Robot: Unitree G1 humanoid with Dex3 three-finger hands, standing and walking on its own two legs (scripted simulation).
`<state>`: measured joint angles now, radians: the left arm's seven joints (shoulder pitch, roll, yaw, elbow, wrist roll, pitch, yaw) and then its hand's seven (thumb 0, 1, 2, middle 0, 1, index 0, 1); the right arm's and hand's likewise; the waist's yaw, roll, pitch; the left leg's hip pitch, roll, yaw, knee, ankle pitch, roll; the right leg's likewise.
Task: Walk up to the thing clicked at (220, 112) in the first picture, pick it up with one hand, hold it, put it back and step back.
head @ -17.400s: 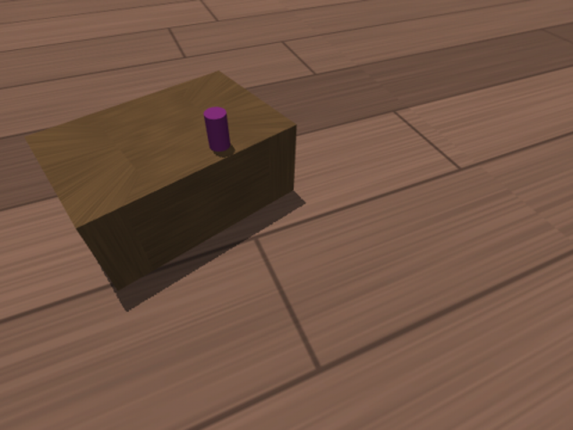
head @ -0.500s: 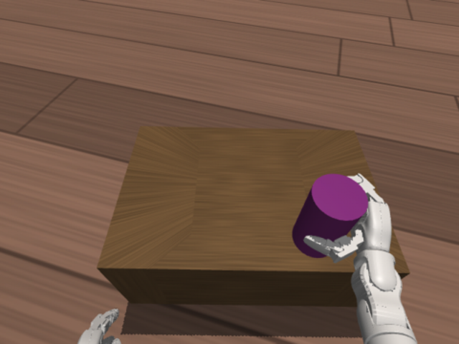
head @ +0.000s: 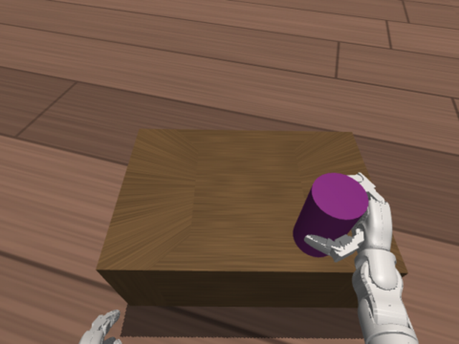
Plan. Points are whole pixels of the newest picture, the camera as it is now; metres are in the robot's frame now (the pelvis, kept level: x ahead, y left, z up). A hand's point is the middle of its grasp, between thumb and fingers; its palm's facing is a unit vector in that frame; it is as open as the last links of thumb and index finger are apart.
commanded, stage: hold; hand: right
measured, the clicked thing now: (325, 218) +0.32 -0.16 +0.06
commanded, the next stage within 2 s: crouch in 0.60 s
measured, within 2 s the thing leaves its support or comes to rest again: neither
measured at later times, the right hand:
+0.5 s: hand (333, 217) +0.32 -0.17 +0.06, palm faces +0.17 +0.99 +0.00, open 11.6 cm
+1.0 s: hand (327, 220) +0.34 -0.18 +0.02, palm faces +0.18 +0.98 +0.01, open 11.6 cm
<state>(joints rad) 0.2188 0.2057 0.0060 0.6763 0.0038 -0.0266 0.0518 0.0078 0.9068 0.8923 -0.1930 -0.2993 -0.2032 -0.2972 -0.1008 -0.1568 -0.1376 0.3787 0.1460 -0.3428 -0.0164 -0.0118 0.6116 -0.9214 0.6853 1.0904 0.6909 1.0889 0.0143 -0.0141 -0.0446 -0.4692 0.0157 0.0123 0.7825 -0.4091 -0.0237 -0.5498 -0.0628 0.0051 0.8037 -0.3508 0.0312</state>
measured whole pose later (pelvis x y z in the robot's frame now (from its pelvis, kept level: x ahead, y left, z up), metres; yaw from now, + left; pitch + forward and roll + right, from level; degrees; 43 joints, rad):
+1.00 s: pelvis -0.01 +0.00 -0.02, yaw +0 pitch +10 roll +1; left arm 0.19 0.22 0.01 0.68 0.03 -0.05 0.04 0.01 0.91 0.89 -0.19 -0.30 -0.21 -0.29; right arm -0.23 -0.17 -0.21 0.59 0.15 -0.45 0.02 -0.01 0.61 -0.92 0.68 1.09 0.69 1.09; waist 0.03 0.00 -0.06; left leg -0.65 0.01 0.01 0.92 -0.45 -0.02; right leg -0.73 -0.07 0.01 0.92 -0.38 0.03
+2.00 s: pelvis -0.04 +0.00 -0.17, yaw +3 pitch +31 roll +4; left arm 0.17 0.24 0.01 0.66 0.07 0.03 -0.03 0.00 0.90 0.90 -0.19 -0.30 -0.20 -0.30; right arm -0.69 -0.37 -0.44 0.95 0.09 -0.54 0.09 -0.01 0.61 -0.92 0.69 1.09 0.69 1.08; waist 0.11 -0.02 -0.18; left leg -1.49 -0.02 0.03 1.58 -0.64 -0.02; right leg -1.59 -0.09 0.08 1.60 -0.57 0.04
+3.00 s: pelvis -0.06 +0.00 -0.27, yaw +5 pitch +35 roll +5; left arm 0.15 0.27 0.01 0.66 0.07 0.04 -0.02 0.00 0.89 0.89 -0.19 -0.29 -0.19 -0.30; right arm -0.76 -0.45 -0.50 0.94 0.10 -0.49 0.14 -0.01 0.61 -0.92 0.68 1.09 0.69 1.09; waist 0.11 -0.01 -0.18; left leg -1.84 -0.03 0.03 1.93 -0.72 -0.03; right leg -1.94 -0.08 0.11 1.94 -0.63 0.04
